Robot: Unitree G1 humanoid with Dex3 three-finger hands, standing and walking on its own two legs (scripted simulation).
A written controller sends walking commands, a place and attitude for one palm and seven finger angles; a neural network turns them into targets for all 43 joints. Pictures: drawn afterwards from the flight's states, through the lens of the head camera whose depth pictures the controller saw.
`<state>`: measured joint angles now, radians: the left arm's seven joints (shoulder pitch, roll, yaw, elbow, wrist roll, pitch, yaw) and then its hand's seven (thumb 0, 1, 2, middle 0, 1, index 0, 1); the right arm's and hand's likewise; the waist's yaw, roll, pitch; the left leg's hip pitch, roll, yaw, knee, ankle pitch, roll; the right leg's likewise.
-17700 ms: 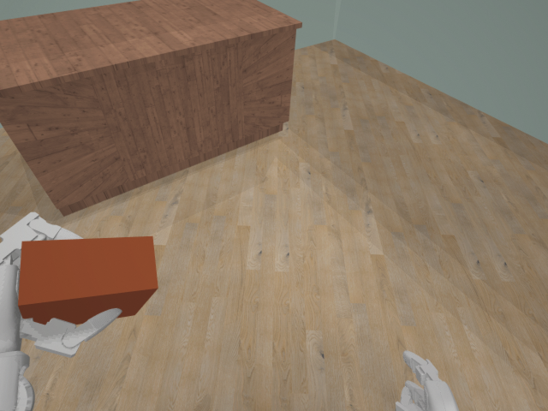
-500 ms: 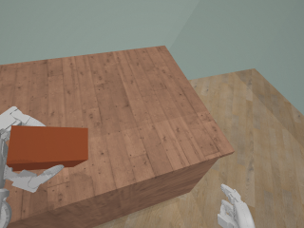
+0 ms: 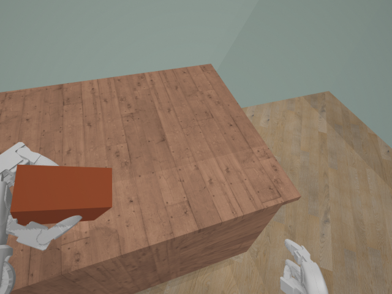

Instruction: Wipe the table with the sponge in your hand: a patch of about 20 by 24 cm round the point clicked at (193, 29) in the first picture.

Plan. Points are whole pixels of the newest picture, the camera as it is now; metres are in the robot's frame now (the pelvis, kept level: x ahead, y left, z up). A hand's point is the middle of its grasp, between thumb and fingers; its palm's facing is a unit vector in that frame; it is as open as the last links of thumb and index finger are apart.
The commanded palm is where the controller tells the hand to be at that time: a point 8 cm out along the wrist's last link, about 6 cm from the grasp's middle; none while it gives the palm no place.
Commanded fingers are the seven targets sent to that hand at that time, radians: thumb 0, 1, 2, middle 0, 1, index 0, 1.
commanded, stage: shuffle to correct the standing spot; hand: left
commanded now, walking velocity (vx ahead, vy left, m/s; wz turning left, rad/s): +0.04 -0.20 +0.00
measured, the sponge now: (76, 197) +0.23 +0.22 +0.13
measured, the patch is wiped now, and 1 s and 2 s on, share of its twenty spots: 0.00 0.00 0.00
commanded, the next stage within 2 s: come to a stop and stand still in 0.26 s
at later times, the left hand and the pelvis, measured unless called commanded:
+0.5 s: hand (96, 191) +0.23 +0.19 +0.15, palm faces +0.33 -0.86 -0.40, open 10.1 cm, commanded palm +0.18 +0.22 +0.17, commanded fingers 0.00 0.10 1.30 -1.20 -1.60 -1.20 -1.60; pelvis +0.01 -0.06 +0.00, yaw +0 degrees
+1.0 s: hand (57, 183) +0.24 +0.25 +0.14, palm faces +0.34 -0.87 -0.34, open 10.1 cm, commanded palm +0.17 +0.28 +0.17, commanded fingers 0.00 0.10 1.30 -1.20 -1.60 -1.20 -1.60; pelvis +0.00 +0.01 -0.01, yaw -2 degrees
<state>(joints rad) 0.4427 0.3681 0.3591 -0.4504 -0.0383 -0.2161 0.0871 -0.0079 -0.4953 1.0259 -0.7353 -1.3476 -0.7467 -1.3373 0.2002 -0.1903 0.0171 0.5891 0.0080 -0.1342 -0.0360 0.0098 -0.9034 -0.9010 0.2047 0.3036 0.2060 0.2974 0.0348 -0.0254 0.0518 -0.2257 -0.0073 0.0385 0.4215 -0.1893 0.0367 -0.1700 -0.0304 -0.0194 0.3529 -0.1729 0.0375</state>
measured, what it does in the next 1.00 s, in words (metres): stands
